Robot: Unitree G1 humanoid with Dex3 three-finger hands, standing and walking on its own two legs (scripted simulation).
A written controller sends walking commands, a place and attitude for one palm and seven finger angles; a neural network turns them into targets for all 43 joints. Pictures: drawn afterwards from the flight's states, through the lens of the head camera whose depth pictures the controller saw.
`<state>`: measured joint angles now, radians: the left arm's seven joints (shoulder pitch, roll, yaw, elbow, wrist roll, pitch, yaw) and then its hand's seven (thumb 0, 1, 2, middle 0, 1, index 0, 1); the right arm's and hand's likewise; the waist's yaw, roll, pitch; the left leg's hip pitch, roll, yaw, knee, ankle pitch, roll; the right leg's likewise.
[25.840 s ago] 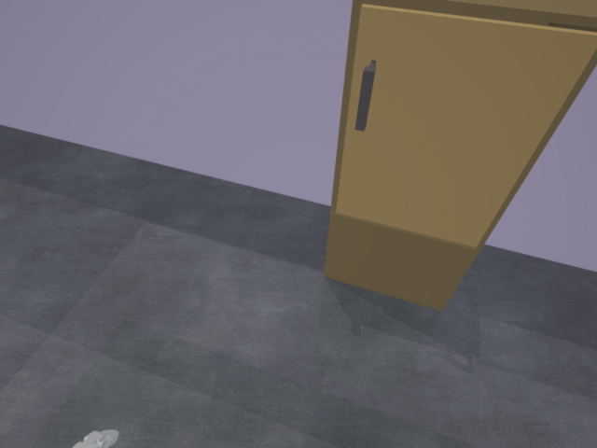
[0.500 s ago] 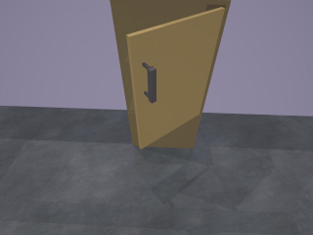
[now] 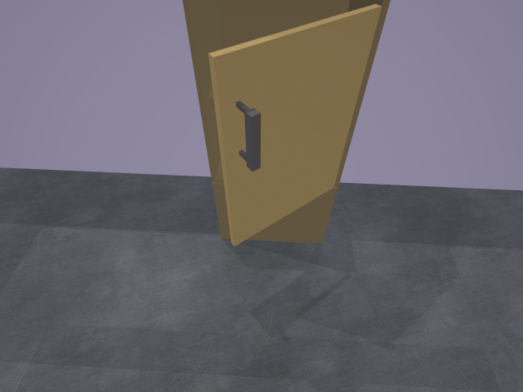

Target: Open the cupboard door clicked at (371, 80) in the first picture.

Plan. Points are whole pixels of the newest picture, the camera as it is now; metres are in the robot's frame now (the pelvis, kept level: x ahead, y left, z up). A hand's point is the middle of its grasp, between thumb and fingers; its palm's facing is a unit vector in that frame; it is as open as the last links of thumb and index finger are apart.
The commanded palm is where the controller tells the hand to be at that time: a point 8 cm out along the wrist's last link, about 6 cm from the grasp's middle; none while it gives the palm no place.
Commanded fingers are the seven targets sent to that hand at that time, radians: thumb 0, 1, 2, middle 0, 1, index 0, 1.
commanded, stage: look to check the result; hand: left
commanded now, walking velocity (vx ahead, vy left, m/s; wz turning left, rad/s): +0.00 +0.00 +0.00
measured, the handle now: (247, 136) +0.58 +0.07 +0.06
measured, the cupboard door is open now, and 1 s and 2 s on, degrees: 39 39 39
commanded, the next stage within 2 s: walk to a spot facing it in 0.28 s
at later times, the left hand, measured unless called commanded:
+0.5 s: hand out of the picture +0.00 +0.15 -0.18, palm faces +0.05 -0.98 -0.18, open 7.4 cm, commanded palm none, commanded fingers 0.00 0.90 0.90 -0.20 -0.30 -0.20 -0.30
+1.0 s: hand out of the picture +0.10 +0.17 -0.17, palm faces -0.18 -0.93 -0.32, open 7.4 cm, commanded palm none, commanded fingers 0.00 0.90 0.90 -0.20 -0.30 -0.20 -0.30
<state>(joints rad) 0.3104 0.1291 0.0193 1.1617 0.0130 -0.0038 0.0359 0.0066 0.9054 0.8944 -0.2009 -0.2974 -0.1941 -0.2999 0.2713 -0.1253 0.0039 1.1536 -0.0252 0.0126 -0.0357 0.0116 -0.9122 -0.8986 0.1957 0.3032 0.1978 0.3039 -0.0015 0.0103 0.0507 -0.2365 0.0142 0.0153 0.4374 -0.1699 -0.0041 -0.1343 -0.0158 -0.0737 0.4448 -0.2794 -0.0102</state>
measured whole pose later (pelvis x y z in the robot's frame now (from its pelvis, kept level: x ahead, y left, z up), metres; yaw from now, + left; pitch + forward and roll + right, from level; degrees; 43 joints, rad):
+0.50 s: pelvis +0.01 -0.01 +0.00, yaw -1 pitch -2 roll +0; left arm 0.29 0.12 0.02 1.15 0.01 0.00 0.03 0.01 0.90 0.89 -0.20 -0.30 -0.19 -0.30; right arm 0.25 -0.14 0.00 1.16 -0.03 0.01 -0.04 0.01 -0.92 -0.90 0.20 0.30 0.20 0.30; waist 0.01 0.01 0.05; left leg -0.21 0.03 0.02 0.43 -0.19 -0.02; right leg -0.11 0.00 -0.07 0.42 -0.29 -0.02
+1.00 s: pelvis +0.00 -0.03 -0.01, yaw -16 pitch +1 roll +2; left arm 0.21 0.21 0.09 0.96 0.03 0.02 0.01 0.01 0.90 0.89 -0.20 -0.30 -0.19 -0.30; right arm 0.12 -0.23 -0.07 0.98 -0.02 0.06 -0.03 0.01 -0.90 -0.90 0.20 0.30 0.20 0.30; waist 0.04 0.04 0.12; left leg -0.46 0.07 0.04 1.05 -0.46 -0.05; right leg -0.29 0.04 0.00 0.62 -0.34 -0.07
